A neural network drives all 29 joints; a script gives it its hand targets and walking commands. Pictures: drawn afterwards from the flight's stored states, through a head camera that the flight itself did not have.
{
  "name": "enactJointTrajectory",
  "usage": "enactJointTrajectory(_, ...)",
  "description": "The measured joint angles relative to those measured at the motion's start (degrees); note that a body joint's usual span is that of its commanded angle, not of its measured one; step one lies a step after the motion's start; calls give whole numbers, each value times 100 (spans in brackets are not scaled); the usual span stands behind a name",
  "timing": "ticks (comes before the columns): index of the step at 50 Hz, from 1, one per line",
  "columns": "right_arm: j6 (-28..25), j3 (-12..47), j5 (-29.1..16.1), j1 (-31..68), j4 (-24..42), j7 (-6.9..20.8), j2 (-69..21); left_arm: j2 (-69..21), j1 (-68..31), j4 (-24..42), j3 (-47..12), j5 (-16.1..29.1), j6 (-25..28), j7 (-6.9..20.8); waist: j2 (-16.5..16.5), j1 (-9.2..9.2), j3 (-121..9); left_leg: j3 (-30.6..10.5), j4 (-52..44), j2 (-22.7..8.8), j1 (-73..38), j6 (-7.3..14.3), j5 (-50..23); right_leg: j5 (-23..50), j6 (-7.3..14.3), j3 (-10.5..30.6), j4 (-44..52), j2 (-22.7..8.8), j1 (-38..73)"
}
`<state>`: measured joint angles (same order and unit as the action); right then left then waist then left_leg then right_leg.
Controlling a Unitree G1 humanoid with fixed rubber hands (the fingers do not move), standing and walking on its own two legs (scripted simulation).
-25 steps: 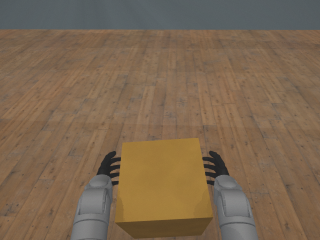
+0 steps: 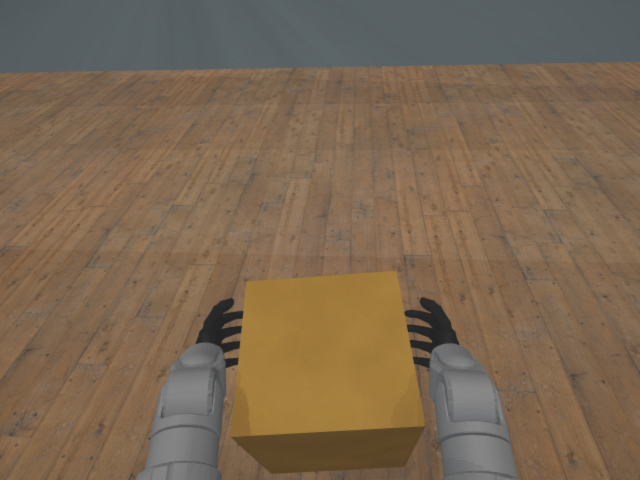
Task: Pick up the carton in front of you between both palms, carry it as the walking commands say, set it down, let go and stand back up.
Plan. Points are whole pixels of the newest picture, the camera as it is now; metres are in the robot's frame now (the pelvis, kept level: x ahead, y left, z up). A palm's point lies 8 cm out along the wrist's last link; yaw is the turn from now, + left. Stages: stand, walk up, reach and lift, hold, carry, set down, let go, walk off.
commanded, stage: set down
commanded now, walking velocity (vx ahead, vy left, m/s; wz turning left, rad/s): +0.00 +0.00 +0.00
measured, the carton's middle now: (329, 379) +0.31 +0.00 -0.06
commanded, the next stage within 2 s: none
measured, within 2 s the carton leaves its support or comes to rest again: neither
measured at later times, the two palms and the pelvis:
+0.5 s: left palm (253, 384) +0.34 +0.13 -0.12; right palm (430, 386) +0.34 -0.17 -0.13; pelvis -0.03 +0.02 -0.06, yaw -1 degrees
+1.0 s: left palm (278, 402) +0.38 +0.11 -0.27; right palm (424, 400) +0.39 -0.19 -0.28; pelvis -0.06 +0.02 -0.20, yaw +1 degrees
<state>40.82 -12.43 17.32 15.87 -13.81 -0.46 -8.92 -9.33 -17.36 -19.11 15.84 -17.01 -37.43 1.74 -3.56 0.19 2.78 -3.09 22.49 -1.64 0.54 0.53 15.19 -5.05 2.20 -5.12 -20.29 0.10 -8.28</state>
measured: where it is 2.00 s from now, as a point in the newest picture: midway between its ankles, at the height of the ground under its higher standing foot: outside the picture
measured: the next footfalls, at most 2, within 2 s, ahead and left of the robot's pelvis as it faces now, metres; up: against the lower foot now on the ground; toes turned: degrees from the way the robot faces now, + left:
none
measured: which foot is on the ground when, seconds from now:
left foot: down 0.00-1.00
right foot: down 0.00-1.00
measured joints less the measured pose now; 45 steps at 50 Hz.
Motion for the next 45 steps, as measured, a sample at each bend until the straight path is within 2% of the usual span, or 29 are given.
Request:
enactJointTrajectory(4, -128, -321, 141, 312, -356, 49, -84, -81, -273, -309, 299, -188, 114, 33, -4, -4, 31, -32, 139, 7, 75, 15, 81, -63, 9, 8, -123, 12, -70)
enactJointTrajectory(9, -548, -1067, 575, 955, -1031, 127, -269, -296, -837, -888, 986, -624, 486, -23, -46, 66, 137, -94, 587, 48, 450, -30, 263, -230, 26, 55, -534, 18, -427)
enactJointTrajectory(13, -1019, -1467, 897, 1430, -1498, 244, -211, -447, -1239, -1222, 1407, -925, 933, -125, -92, 127, 242, -84, 1064, 120, 1075, -111, 406, -371, -4, 126, -1014, -30, -1066)
enactJointTrajectory(16, -1455, -1545, 1001, 1659, -1753, 333, -62, -508, -1408, -1334, 1522, -968, 1331, -198, -108, 144, 255, -17, 1449, 178, 1808, -179, 487, -438, -30, 209, -1404, -78, -1830)
enactJointTrajectory(21, -2278, -1373, 833, 1840, -1919, 341, 241, -540, -1496, -1317, 1366, -660, 2098, -423, -76, 141, 304, 147, 2095, 283, 3286, -186, 586, -470, -75, 393, -2031, -155, -3361)
enactJointTrajectory(28, -3036, -877, 21, 1992, -1822, 201, 641, -505, -1465, -1041, 839, 308, 2923, -1025, -70, 157, 18, 240, 3248, 395, 5558, -165, 830, -606, -122, 514, -3078, -243, -5626)
enactJointTrajectory(31, -3128, -727, -225, 2068, -1726, 155, 744, -448, -1489, -888, 641, 683, 3029, -1200, -71, 162, -284, 245, 3781, 432, 6372, -165, 985, -735, -131, 531, -3581, -273, -6439)
enactJointTrajectory(34, -3098, -741, -274, 2251, -1750, 158, 777, -435, -1617, -808, 657, 838, 2978, -1278, -83, 171, -579, 254, 4301, 453, 7012, -172, 1158, -877, -130, 548, -4073, -288, -7085)
enactJointTrajectory(45, -2550, -1075, 60, 3263, -2280, 316, 1034, -550, -2512, -977, 1302, 529, 2455, -1229, -152, 198, -1090, 392, 5811, 507, 8615, -156, 1665, -1266, -152, 722, -5567, -276, -8793)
